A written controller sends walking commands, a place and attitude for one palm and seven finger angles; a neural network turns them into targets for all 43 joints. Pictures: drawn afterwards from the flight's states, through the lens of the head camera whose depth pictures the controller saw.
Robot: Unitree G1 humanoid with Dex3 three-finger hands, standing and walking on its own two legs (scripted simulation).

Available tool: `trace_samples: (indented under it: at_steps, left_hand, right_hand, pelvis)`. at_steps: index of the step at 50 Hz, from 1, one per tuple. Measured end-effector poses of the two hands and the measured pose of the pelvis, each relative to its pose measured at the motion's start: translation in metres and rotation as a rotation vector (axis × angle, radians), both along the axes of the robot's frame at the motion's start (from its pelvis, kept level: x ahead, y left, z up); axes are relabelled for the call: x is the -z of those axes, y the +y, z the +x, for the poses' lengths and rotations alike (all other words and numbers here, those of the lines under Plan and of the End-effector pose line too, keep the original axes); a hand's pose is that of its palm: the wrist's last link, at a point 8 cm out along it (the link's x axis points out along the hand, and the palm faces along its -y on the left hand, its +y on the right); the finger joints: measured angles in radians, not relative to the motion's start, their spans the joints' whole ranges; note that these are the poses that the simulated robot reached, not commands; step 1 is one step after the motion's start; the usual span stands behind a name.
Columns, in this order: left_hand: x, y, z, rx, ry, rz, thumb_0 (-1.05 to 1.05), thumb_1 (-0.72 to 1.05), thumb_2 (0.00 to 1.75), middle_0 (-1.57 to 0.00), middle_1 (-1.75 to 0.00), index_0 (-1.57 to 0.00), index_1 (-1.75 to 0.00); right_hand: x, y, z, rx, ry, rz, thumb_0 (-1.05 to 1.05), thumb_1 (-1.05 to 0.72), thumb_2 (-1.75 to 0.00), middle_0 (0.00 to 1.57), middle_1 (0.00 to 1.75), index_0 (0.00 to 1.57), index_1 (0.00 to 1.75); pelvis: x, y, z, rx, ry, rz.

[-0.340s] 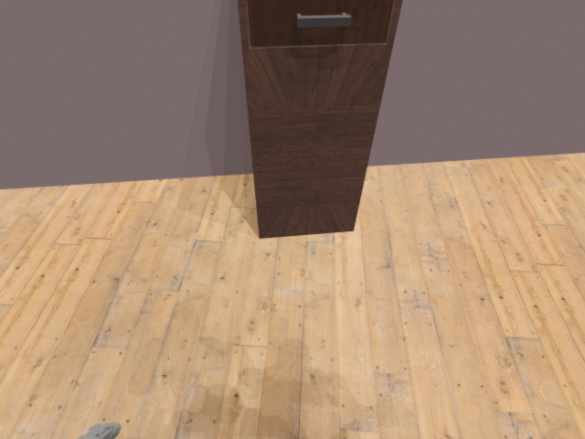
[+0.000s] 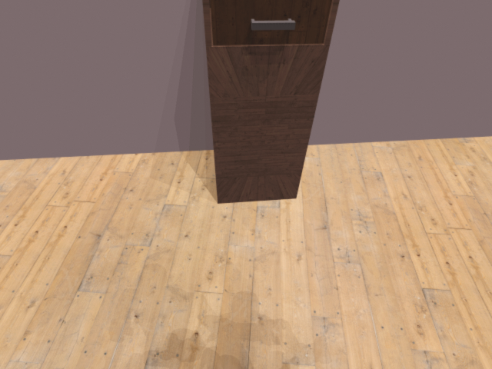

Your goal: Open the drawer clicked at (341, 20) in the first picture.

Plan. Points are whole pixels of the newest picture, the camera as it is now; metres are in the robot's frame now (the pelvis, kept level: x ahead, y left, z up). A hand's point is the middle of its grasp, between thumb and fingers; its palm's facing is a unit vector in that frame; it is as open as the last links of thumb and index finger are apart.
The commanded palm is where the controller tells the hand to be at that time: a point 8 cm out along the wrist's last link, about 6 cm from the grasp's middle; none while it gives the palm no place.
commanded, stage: stand and wait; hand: left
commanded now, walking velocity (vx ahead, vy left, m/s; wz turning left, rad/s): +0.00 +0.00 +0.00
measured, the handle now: (272, 23) +1.08 -0.01 +0.15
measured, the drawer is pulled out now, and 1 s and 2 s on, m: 0.00 0.00 0.00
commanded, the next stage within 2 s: look at it before walking up in 0.48 s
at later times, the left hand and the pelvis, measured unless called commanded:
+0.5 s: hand out of the picture +0.05 +0.24 -0.15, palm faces -0.03 -0.94 -0.34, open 7.4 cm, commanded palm none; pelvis -0.01 +0.00 +0.00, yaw +0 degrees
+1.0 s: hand out of the picture +0.06 +0.24 -0.15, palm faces -0.03 -0.94 -0.34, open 7.4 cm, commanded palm none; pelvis -0.01 +0.00 +0.00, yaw +0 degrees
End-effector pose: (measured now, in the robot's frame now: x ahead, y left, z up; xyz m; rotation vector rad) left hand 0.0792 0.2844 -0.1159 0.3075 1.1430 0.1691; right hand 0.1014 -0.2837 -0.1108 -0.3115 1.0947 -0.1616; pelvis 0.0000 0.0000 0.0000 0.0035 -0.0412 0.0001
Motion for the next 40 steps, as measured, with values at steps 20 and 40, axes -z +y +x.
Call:
trace_samples:
  at_steps: [20,40]
  left_hand:
    - [0.0,0.005,-0.033,-0.021,0.071,0.019,0.01,0.9,0.9,-0.2,-0.3,-0.2,-0.3]
    - [0.001,0.002,-0.029,-0.016,0.069,0.011,0.01,0.9,0.9,-0.2,-0.3,-0.2,-0.3]
  right_hand:
    - [0.007,-0.014,-0.057,0.054,0.129,-0.009,0.01,-0.9,-0.9,0.2,0.3,0.21,0.3]
    - [0.006,-0.011,-0.052,0.048,0.12,-0.004,0.01,-0.9,-0.9,0.2,0.3,0.21,0.3]
  pelvis:
    - [-0.003,-0.004,-0.013,0.0,-0.006,-0.002]
    - [-0.004,-0.004,-0.013,0.001,0.002,-0.001]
